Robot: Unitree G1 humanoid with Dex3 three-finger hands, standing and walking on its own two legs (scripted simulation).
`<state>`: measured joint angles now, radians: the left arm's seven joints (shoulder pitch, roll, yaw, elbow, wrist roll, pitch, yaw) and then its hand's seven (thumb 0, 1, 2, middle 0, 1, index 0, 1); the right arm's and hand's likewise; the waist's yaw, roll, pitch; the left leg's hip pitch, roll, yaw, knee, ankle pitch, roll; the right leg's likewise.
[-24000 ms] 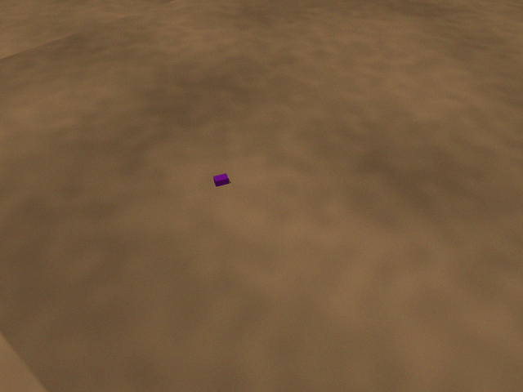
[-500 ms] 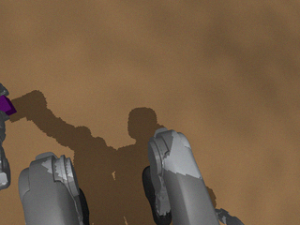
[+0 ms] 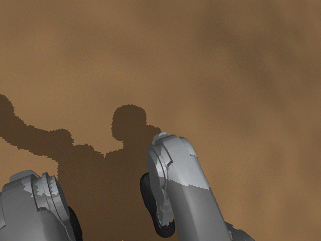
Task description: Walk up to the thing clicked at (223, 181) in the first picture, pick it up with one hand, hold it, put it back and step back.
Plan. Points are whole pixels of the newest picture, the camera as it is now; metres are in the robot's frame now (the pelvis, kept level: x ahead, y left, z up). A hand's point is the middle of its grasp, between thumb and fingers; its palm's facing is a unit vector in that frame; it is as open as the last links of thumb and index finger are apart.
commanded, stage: rest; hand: left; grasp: from above
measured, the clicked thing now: out of the picture +0.45 +0.33 -0.25
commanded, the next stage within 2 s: open in 0.94 s
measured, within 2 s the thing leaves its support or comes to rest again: rests again in 0.52 s
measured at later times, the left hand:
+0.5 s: hand out of the picture +0.45 +0.31 -0.23, palm faces -0.37 -0.23 -0.90, open 7.2 cm
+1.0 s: hand out of the picture +0.44 +0.31 -0.24, palm faces -0.38 -0.23 -0.90, open 7.2 cm
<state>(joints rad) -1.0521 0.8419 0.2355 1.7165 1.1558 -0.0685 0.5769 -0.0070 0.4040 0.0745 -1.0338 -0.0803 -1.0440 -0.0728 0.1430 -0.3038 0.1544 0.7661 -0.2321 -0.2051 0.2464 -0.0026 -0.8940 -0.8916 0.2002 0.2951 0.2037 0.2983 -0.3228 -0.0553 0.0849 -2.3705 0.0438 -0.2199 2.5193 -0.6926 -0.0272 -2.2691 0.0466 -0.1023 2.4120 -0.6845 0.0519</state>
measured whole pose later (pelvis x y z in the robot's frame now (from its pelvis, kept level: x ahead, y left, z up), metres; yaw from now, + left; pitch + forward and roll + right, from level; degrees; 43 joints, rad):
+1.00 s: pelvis -0.01 +0.01 +0.00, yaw -4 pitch +26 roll -14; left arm -1.10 0.98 0.20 1.86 1.14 -0.09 0.69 -0.01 0.37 0.09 -1.06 -0.07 -1.07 -0.07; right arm 0.11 -0.35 0.28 0.74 -0.28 -0.35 0.34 0.00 -0.90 -0.90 0.20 0.29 0.20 0.30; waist -0.39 -0.13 0.19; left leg -2.35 0.04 -0.29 2.56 -0.70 -0.02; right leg -2.21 0.07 -0.16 2.39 -0.67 0.07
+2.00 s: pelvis -0.01 +0.01 +0.01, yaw -4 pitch +25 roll -15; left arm -1.10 1.02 0.18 1.84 1.12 -0.09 0.70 0.00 -0.09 0.69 -0.48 -0.65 -0.48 -0.66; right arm 0.10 -0.37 0.32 0.70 -0.27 -0.36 0.33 0.00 -0.89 -0.90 0.20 0.30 0.20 0.30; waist -0.40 -0.16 0.23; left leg -2.32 0.04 -0.30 2.54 -0.69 -0.02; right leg -2.18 0.07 -0.17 2.35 -0.65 0.07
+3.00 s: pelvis -0.02 +0.00 +0.03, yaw +3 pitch +31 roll -8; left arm -1.06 0.80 0.01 1.52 1.23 -0.19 0.31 0.00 -0.19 0.78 -0.37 -0.69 -0.36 -0.71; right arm 0.13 -0.32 0.14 0.66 -0.14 -0.06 0.11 0.00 -0.89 -0.89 0.20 0.29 0.20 0.30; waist -0.28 -0.03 -0.02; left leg -2.31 0.03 -0.17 2.37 -0.61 -0.02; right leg -2.20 0.02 -0.08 2.29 -0.63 0.04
